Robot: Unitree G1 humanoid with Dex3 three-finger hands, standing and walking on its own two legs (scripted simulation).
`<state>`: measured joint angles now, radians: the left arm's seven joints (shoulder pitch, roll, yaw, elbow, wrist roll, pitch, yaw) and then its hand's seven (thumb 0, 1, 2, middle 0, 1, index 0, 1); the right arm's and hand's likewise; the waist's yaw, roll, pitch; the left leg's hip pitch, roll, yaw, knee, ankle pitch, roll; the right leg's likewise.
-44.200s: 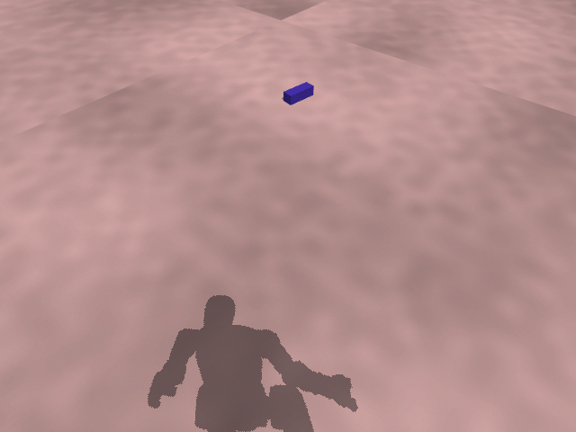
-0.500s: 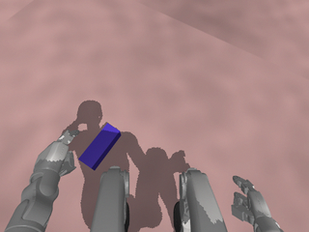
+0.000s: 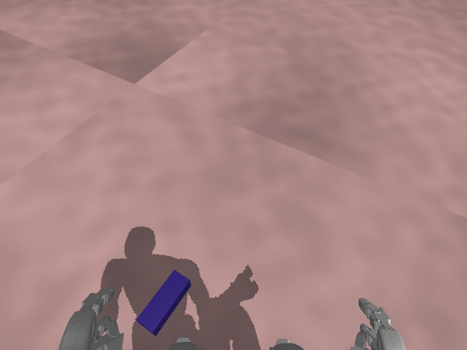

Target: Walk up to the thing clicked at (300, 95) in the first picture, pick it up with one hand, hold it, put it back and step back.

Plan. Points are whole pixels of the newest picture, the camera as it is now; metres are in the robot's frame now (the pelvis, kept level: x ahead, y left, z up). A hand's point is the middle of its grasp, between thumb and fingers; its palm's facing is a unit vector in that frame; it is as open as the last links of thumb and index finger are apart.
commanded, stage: home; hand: left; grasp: from above
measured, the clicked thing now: (165, 301) +0.40 +0.22 -0.65
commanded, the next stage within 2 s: none
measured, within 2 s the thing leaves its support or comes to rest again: neither
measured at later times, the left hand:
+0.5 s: hand (108, 348) +0.18 +0.18 -0.01, palm faces +0.08 -0.98 -0.19, open 7.8 cm
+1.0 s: hand out of the picture +0.17 +0.18 -0.01, palm faces +0.06 -0.98 -0.20, open 7.9 cm
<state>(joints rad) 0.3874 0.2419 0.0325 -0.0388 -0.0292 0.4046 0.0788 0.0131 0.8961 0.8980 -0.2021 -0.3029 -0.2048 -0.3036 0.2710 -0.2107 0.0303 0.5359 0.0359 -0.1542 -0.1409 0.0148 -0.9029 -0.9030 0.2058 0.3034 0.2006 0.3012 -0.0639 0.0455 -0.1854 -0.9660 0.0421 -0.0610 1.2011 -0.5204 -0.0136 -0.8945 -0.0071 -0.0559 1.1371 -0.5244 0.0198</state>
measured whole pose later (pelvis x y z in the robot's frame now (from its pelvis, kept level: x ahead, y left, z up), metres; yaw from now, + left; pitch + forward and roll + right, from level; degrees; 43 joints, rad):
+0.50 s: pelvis +0.02 +0.00 +0.04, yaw +1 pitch +10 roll -3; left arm 0.50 0.22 0.03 -0.12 -0.05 0.46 0.02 0.01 0.83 0.86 -0.19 -0.29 -0.19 -0.29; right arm 0.28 -0.22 0.03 0.53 0.00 -0.25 -0.18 0.02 -0.90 -0.90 0.21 0.30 0.20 0.30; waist -0.03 0.04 -0.16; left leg -0.70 0.03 -0.05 1.01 -0.48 -0.01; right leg -0.63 -0.02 -0.06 0.94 -0.48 0.02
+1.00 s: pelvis +0.01 +0.00 +0.04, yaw +1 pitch +9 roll -3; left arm 0.49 0.22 0.03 -0.12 -0.06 0.45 0.02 0.01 0.82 0.85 -0.19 -0.29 -0.19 -0.29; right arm 0.31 -0.22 0.03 0.54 0.00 -0.25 -0.18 0.02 -0.90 -0.90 0.21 0.30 0.20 0.30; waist -0.04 0.05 -0.15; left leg -0.71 0.03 -0.05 1.01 -0.47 -0.01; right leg -0.64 -0.01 -0.05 0.95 -0.47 0.02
